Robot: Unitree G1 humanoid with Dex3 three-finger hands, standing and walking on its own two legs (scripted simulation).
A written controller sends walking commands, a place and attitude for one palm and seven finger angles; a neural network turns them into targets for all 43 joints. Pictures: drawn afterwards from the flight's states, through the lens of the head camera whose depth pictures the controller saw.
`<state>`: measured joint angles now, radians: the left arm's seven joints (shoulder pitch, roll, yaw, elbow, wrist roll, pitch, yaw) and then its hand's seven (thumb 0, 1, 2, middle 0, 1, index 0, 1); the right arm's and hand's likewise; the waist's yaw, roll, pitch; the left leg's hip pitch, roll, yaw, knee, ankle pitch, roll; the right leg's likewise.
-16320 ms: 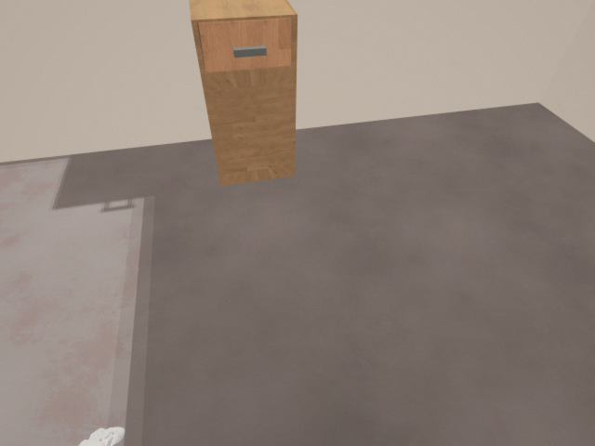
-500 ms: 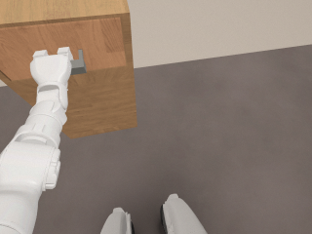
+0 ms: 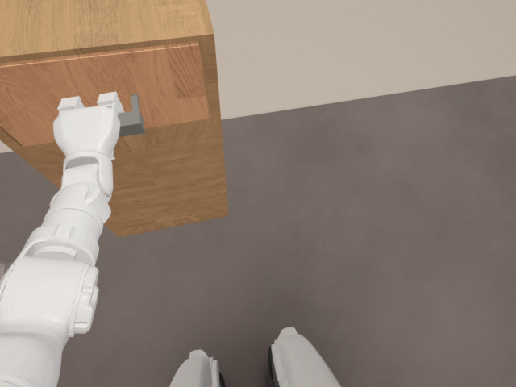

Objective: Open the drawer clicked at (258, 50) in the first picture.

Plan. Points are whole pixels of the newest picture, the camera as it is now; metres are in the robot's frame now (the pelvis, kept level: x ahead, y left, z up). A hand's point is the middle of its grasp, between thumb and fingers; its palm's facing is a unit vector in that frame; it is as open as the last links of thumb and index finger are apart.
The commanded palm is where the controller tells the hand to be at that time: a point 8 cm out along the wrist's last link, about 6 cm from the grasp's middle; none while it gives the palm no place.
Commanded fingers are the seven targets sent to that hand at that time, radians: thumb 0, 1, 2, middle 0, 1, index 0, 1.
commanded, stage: pull the drawer open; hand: left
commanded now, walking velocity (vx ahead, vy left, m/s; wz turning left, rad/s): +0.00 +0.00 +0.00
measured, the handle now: (102, 116) +0.56 +0.20 +0.00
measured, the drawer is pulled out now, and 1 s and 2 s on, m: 0.00 0.03 0.09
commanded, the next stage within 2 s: none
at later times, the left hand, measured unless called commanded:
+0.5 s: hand (103, 164) +0.48 +0.20 -0.02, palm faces -0.02 -0.02 -1.00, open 6.1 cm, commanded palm +0.46 +0.20 +0.03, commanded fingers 0.00 0.90 0.90 -0.40 -1.35 -0.40 -1.35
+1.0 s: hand (103, 164) +0.48 +0.20 -0.02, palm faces -0.04 +0.01 -1.00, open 6.2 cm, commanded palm +0.46 +0.20 +0.03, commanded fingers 0.00 0.90 0.90 -0.40 -1.35 -0.40 -1.35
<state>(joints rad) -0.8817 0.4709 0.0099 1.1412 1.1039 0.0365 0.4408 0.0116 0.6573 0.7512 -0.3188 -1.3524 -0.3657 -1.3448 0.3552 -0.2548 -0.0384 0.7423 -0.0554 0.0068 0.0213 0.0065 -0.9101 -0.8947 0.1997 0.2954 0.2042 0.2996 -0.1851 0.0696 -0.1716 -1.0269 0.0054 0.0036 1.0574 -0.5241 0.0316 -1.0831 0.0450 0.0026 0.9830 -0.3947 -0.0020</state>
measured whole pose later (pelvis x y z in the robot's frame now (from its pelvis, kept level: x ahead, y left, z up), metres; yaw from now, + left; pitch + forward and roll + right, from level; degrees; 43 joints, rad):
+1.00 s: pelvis -0.02 +0.00 +0.00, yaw +1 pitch +27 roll -1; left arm -0.90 0.44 -0.03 1.21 1.12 0.05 0.50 -0.02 0.64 0.79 -0.35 -1.35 -0.35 -1.35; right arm 0.36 -0.26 -0.04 0.78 -0.05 0.00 0.01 0.01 -0.91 -0.89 0.20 0.30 0.20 0.30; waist -0.18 0.06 -0.17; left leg -1.03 -0.01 -0.01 1.06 -0.50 0.03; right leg -1.08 0.03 -0.01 1.00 -0.38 -0.01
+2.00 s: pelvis +0.01 -0.01 +0.02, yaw +0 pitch +22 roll -1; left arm -0.52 0.32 -0.05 0.89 1.10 0.05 0.51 0.01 0.66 0.73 -0.30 -1.35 -0.36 -1.34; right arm 0.32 -0.23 -0.07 0.72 -0.04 0.06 0.00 0.01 -0.91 -0.89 0.20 0.30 0.20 0.30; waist -0.08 0.05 -0.18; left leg -0.83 0.00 0.02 0.95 -0.50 0.02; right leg -0.91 0.04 0.02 0.91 -0.38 -0.01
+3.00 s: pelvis +0.01 -0.02 +0.02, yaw +0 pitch +13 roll +1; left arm 0.36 0.21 -0.20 0.15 1.16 0.10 0.58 0.05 0.65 0.72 -0.26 -1.35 -0.37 -1.29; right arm 0.10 -0.20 -0.01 0.60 -0.05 0.05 0.05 0.01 -0.91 -0.90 0.20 0.30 0.20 0.30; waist 0.02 0.03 -0.18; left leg -0.65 0.00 0.02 0.95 -0.53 0.00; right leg -0.75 0.05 0.02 0.96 -0.44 -0.04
